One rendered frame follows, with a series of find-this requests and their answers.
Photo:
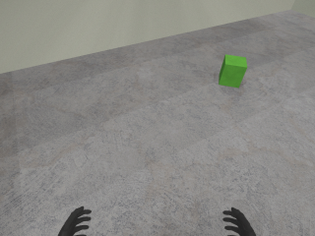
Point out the right robot hand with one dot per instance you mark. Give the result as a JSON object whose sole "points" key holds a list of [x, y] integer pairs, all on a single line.
{"points": [[244, 228]]}

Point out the left robot hand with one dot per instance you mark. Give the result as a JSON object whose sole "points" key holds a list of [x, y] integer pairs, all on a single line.
{"points": [[69, 228]]}

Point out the carton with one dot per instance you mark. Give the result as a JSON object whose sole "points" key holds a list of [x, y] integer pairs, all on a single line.
{"points": [[232, 71]]}

